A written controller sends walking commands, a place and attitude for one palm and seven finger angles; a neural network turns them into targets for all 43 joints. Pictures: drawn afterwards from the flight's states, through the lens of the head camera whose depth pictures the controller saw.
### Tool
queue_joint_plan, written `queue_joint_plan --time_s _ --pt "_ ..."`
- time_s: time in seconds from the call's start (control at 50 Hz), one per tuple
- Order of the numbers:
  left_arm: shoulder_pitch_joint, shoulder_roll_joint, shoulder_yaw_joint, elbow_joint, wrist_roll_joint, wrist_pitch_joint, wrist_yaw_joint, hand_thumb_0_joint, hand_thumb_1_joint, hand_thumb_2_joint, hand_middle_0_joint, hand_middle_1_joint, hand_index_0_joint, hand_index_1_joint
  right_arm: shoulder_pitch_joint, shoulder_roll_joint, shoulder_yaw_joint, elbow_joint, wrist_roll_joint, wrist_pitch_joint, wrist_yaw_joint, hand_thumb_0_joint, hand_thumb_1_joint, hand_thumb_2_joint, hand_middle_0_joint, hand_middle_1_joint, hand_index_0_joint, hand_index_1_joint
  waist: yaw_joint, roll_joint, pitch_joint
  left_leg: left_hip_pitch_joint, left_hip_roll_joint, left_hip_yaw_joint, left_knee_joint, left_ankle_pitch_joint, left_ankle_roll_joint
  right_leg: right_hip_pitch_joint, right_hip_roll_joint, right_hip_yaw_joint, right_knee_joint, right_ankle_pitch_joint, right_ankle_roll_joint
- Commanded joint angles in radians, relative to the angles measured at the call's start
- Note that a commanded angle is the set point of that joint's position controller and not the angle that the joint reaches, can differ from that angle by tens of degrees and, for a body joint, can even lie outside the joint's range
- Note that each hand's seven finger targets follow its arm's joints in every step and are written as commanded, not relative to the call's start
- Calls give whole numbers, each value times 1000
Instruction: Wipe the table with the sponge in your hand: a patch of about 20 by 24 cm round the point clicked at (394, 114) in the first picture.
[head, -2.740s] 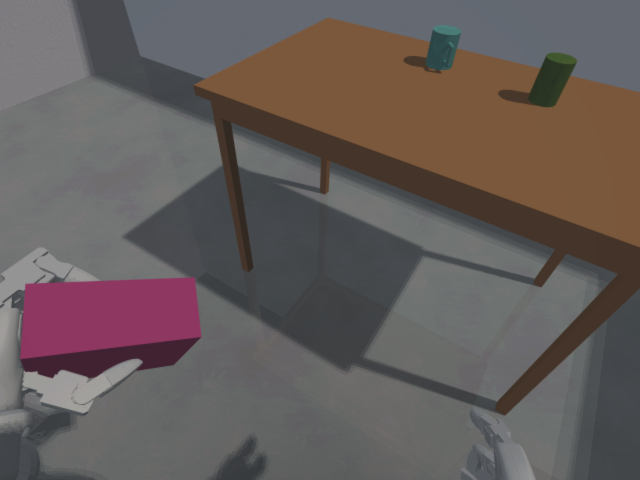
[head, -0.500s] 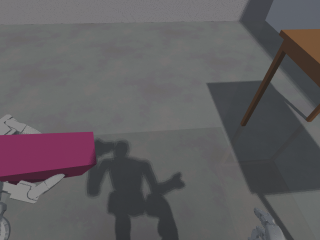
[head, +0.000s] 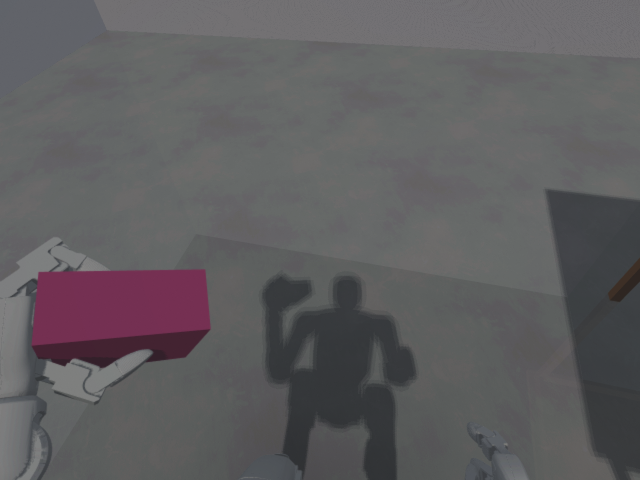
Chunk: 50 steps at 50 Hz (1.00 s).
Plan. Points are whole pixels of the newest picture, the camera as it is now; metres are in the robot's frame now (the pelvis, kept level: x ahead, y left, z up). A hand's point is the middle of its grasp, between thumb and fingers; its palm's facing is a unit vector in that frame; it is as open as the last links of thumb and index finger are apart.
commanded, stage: walk around to get in front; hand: left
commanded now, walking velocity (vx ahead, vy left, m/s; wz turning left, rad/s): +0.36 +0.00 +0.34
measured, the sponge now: (150, 320) +0.23 +0.19 +0.15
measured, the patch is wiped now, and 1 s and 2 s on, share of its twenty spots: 0.00 0.00 0.00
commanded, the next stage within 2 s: none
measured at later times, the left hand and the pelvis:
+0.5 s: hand (95, 241) +0.30 +0.27 +0.18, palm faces +0.49 -0.77 -0.41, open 9.9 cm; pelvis +0.10 +0.01 -0.01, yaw +7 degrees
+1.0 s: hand (184, 173) +0.41 +0.20 +0.19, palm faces +0.50 -0.72 -0.47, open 9.9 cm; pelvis +0.24 -0.06 +0.01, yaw +13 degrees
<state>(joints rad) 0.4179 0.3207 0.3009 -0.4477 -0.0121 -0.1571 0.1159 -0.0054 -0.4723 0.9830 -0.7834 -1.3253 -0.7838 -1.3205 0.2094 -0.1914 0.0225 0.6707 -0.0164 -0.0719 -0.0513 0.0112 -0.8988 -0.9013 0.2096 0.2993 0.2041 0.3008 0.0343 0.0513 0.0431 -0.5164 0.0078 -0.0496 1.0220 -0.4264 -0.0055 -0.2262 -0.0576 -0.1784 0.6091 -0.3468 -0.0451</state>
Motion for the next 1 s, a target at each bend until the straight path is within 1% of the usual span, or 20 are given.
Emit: queue_joint_plan --time_s 0.0,0.04,0.08,0.26,0.32,0.34,0.36,0.38,0.4,0.44,0.54,0.64,0.7,0.72,0.74,0.76,0.78,0.82,0.88,0.98 --pt "-22 263 184 -267 -17 -89 28 0 100 1300 -1200 -1600 -1200 -1600 -132 -110 -62 -185 5 -45 -10 0 -900 -900 200 300 200 300 -26 -142 -11 -256 54 13 311 119 -42 91 -314 378 -392 15 -56" --pt "-50 247 174 -244 -17 -95 32 0 100 1300 -1200 -1600 -1200 -1600 -144 -98 -54 -182 8 -33 -19 0 -900 -900 200 300 200 300 -31 -167 -20 -231 55 64 236 141 -46 128 -270 209 -371 149 -37" --pt "-79 244 174 -201 -10 -101 43 0 100 1300 -1200 -1600 -1200 -1600 -127 -112 -69 -182 3 -36 -23 0 -900 -900 200 300 200 300 -27 -169 -30 -211 65 105 120 163 -41 184 -265 156 -344 274 -44" --pt "12 202 167 -264 -23 -93 85 0 100 1300 -1200 -1600 -1200 -1600 -74 -97 -85 -263 21 -32 -9 0 -900 -900 200 300 200 300 23 -279 -104 4 28 282 -386 92 9 293 -283 118 -234 536 -89" --pt "-42 219 168 -345 -22 -103 100 0 100 1300 -1200 -1600 -1200 -1600 -36 -108 -92 -261 16 -27 -24 0 -900 -900 200 300 200 300 -41 -159 -221 357 -41 329 -570 237 32 173 -212 13 104 647 -19" --pt "-37 206 150 -360 -20 -114 98 0 100 1300 -1200 -1600 -1200 -1600 -40 -126 -97 -266 18 -27 -29 0 -900 -900 200 300 200 300 -59 15 -268 582 47 198 -580 326 71 1 -174 -13 312 510 28" --pt "-38 195 151 -383 -16 -126 101 0 100 1300 -1200 -1600 -1200 -1600 -51 -133 -95 -264 12 -26 -24 0 -900 -900 200 300 200 300 -50 248 -283 753 304 -191 -606 527 203 -290 -40 0 556 -50 71" --pt "-75 237 160 -388 -6 -137 106 0 100 1300 -1200 -1600 -1200 -1600 -43 -117 -71 -264 13 -36 -11 0 -900 -900 200 300 200 300 -48 246 -257 758 433 -443 -654 685 292 -425 15 109 721 -285 53" --pt "-104 267 170 -322 3 -130 92 0 100 1300 -1200 -1600 -1200 -1600 -54 -136 -76 -252 22 -36 5 0 -900 -900 200 300 200 300 -57 124 -162 631 438 -420 -700 569 293 -473 -14 172 763 -248 46" --pt "-84 305 225 -341 -8 -116 71 0 100 1300 -1200 -1600 -1200 -1600 -85 -130 -87 -224 28 -32 -2 0 -900 -900 200 300 200 300 -37 139 -138 498 402 -304 -714 361 279 -477 -84 187 729 -160 72" --pt "53 222 207 -424 -19 -141 56 0 100 1300 -1200 -1600 -1200 -1600 -79 -102 -73 -213 30 -74 12 0 -900 -900 200 300 200 300 -16 212 -108 294 264 15 -774 267 173 -313 -82 78 431 35 92" --pt "19 156 156 -221 -20 -134 38 0 100 1300 -1200 -1600 -1200 -1600 -52 -109 -78 -187 25 -89 -6 0 -900 -900 200 300 200 300 -26 149 -82 251 273 87 -752 184 155 -150 -26 -6 164 24 107" --pt "-53 156 138 -123 -9 -118 36 0 100 1300 -1200 -1600 -1200 -1600 -60 -108 -79 -172 24 -72 -21 0 -900 -900 200 300 200 300 -8 56 -105 207 229 123 -540 86 121 42 21 -51 -33 42 99" --pt "-92 163 129 -124 -5 -106 37 0 100 1300 -1200 -1600 -1200 -1600 -60 -91 -72 -170 30 -66 -23 0 -900 -900 200 300 200 300 -6 -55 -134 162 174 155 -337 70 100 130 -10 13 -120 22 78" --pt "-117 189 126 -128 4 -91 40 0 100 1300 -1200 -1600 -1200 -1600 -61 -58 -64 -175 37 -58 -22 0 -900 -900 200 300 200 300 -7 -304 -159 10 78 204 -23 -9 64 225 -197 308 -246 -67 -1" --pt "-135 255 170 -146 1 -82 47 0 100 1300 -1200 -1600 -1200 -1600 -132 -81 -62 -206 30 -64 -22 0 -900 -900 200 300 200 300 15 -456 -133 -229 -4 119 233 -166 29 287 -397 700 -340 8 -105" --pt "-165 273 190 -181 -7 -92 52 0 100 1300 -1200 -1600 -1200 -1600 -139 -97 -61 -190 19 -67 -21 0 -900 -900 200 300 200 300 7 -316 -108 -253 34 20 334 -108 14 253 -445 701 -374 28 -130" --pt "-168 276 181 -239 -7 -116 38 0 100 1300 -1200 -1600 -1200 -1600 -121 -112 -71 -169 20 -63 -8 0 -900 -900 200 300 200 300 -14 -219 -72 -200 86 13 373 39 -9 129 -377 571 -372 -68 -108" --pt "-98 281 211 -322 -6 -135 44 0 100 1300 -1200 -1600 -1200 -1600 -147 -112 -70 -170 22 -30 -3 0 -900 -900 200 300 200 300 -26 -151 -73 -183 100 51 314 110 -24 112 -319 298 -348 124 -92" --pt "68 261 251 -331 -25 -139 67 0 100 1300 -1200 -1600 -1200 -1600 -110 -98 -80 -214 19 -14 6 0 -900 -900 200 300 200 300 -13 -123 -110 -96 112 152 -119 140 -19 196 -290 152 -307 363 -107"
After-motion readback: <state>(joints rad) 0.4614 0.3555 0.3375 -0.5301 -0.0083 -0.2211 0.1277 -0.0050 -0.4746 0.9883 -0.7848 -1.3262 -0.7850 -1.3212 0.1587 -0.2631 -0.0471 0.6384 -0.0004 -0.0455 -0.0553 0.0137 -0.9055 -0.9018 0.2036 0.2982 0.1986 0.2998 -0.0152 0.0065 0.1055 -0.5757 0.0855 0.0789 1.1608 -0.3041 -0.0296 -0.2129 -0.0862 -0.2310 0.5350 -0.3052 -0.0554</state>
